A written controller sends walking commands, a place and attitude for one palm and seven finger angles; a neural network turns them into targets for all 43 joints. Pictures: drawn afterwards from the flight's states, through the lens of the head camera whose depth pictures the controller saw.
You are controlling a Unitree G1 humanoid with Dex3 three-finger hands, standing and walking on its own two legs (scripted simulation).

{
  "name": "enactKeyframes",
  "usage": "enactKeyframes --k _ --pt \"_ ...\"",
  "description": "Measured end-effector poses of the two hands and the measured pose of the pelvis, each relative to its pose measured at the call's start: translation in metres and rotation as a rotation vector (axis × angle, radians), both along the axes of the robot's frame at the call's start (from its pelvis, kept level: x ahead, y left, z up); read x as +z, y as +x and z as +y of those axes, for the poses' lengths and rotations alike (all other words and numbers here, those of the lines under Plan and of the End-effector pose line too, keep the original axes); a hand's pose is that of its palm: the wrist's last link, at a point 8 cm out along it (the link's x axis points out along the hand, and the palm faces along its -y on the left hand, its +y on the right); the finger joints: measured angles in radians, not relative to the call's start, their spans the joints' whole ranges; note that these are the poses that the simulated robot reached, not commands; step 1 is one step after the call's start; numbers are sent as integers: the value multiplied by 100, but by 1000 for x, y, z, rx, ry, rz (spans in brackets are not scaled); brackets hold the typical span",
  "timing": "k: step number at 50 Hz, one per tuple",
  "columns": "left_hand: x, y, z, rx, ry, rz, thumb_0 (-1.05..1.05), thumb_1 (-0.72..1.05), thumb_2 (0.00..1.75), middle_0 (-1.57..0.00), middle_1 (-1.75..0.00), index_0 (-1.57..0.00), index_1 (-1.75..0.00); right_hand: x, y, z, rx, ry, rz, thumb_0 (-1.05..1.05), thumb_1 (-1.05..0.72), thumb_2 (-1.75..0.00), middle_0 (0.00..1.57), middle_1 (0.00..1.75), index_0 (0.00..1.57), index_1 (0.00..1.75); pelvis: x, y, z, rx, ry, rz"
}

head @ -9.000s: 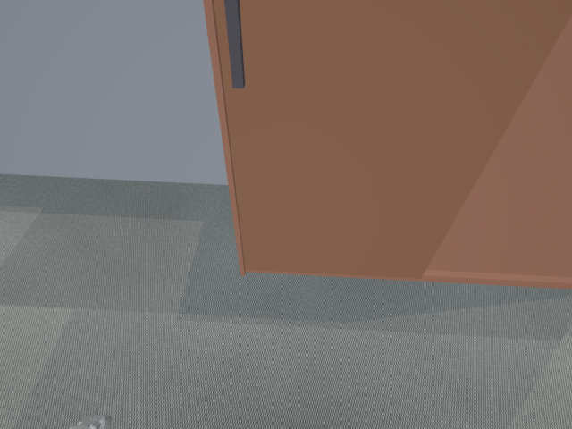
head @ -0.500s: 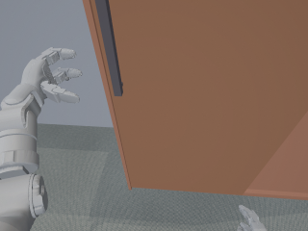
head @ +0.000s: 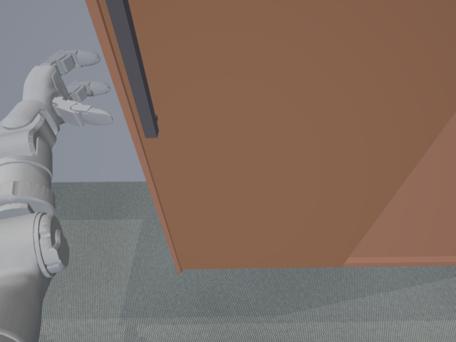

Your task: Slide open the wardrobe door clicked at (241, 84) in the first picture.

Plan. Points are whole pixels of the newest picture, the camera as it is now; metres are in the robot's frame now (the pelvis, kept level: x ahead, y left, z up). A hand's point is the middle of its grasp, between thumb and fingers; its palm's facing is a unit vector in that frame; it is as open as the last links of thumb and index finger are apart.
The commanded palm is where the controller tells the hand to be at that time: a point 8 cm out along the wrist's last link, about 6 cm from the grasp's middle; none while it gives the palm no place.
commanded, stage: move the hooked fingers beside the handle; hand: left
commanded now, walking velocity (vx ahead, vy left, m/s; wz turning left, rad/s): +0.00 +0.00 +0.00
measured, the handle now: (136, 58) +0.53 +0.17 +0.25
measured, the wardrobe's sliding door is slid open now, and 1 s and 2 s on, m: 0.00 0.00 0.00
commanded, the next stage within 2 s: feel for the door with the fingertips in 0.78 s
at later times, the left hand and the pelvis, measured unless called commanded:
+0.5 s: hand (91, 94) +0.47 +0.24 +0.22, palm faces +0.04 -1.00 +0.01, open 14.0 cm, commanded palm +0.44 +0.28 +0.22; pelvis +0.01 +0.01 +0.00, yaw -1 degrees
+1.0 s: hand (97, 95) +0.45 +0.22 +0.22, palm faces +0.03 -1.00 +0.00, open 14.0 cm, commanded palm +0.44 +0.26 +0.22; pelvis +0.00 +0.00 +0.00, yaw +1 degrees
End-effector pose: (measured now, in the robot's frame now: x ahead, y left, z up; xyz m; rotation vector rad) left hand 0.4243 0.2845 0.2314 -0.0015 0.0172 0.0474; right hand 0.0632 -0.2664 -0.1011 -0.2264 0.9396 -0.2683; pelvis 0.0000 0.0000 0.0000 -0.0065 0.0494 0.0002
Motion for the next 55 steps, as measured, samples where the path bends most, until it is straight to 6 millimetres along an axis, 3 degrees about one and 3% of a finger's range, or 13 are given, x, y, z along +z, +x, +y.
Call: enactKeyframes --k 8,16,22,40,46,55 --pt "-5 17 -5 -20 -17 -11 -1 -50 30 -30 -120 -30 -120 -1 -22 -3 -32 -15 55 1 -90 -90 20 30 20 29 -1 1 4 -10 -1 26" --pt "-15 25 0 -5 0 -10 -1 -50 30 -30 -120 -30 -120 0 -29 2 -53 -7 71 1 -90 -90 20 30 20 29 -1 4 7 -22 -2 42" --pt "-13 21 5 -14 -14 -22 -1 -50 30 -30 -120 -30 -120 -1 -20 7 -42 4 62 1 -90 -90 20 30 20 29 -1 9 8 -21 -5 39" --pt "-11 4 5 0 -12 -12 -1 -50 30 -30 -120 -30 -120 7 38 14 43 15 -66 1 -90 -90 20 30 20 29 -2 8 6 -1 -5 22" --pt "-9 2 1 -8 2 -10 -1 -50 30 -30 -120 -30 -120 6 36 13 50 12 -61 1 -90 -90 20 30 20 29 -2 4 5 9 -6 17" --pt "-7 12 -23 -32 -12 -15 -1 -50 30 -30 -120 -30 -120 -2 13 11 36 18 -8 1 -90 -90 20 30 20 29 -2 1 4 8 -3 24"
